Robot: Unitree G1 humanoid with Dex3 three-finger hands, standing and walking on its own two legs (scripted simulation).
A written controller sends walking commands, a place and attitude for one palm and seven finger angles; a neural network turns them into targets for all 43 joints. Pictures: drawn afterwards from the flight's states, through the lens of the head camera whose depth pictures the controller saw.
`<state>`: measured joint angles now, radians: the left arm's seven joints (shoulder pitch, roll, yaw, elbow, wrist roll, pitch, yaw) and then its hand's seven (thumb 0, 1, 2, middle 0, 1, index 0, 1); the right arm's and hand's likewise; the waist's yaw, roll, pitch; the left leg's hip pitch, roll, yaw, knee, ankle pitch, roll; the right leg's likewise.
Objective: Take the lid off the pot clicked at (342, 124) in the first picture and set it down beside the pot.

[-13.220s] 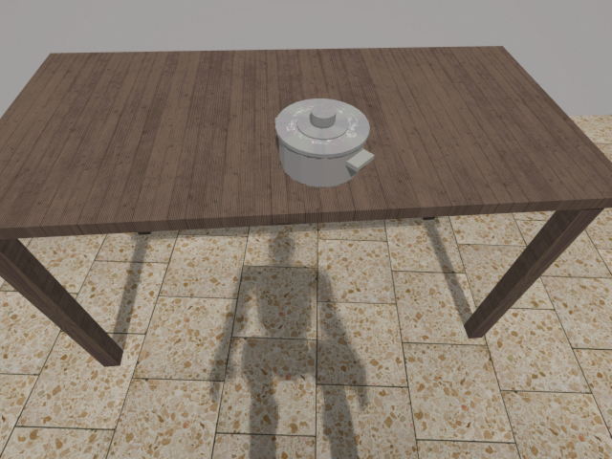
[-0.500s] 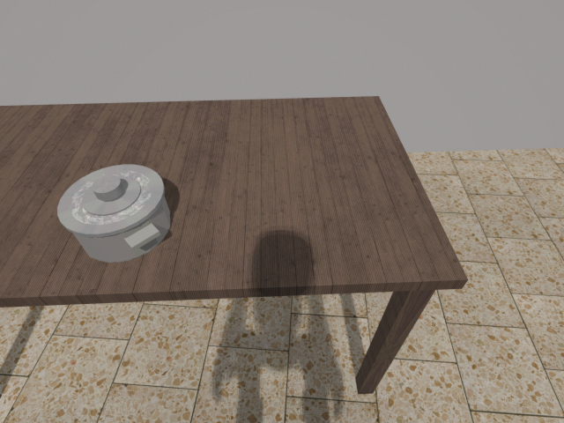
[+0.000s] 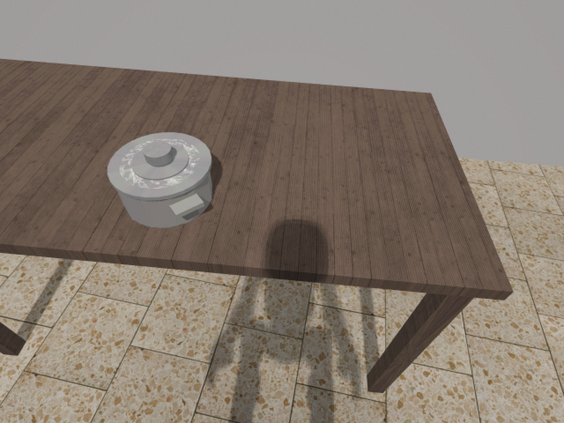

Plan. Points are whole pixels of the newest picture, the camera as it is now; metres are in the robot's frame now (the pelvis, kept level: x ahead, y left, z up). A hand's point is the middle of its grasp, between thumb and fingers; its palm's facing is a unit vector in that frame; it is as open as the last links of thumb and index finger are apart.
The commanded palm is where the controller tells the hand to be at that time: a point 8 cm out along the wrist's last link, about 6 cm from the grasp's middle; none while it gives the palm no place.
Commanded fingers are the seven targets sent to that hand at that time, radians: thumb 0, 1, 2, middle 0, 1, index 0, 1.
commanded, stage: shuffle to correct the standing spot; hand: left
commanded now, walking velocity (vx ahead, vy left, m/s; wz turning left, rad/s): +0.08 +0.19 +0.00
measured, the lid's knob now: (158, 153) +0.52 +0.28 +0.08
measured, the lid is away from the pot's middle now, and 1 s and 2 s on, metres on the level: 0.00 0.00 0.00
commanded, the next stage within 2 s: come to a stop and stand still in 0.78 s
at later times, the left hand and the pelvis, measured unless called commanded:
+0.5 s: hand out of the picture -0.01 +0.28 -0.18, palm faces +0.07 -0.97 -0.21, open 7.4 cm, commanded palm none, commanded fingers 0.00 0.90 0.90 -0.20 -0.30 -0.20 -0.30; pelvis +0.00 +0.08 -0.01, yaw +0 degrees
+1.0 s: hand out of the picture -0.02 +0.29 -0.15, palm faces +0.07 -0.99 -0.14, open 7.4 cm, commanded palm none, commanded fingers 0.00 0.90 0.90 -0.20 -0.30 -0.20 -0.30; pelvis +0.04 +0.15 +0.02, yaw +2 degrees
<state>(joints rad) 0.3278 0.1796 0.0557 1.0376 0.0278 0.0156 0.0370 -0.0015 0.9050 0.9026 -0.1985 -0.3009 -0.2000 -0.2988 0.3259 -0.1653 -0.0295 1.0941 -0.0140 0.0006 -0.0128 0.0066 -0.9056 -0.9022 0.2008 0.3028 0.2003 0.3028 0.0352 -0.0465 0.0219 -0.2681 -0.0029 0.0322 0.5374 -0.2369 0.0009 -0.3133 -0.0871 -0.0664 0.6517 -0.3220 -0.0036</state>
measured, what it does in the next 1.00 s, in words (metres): steps to the left: left foot, then right foot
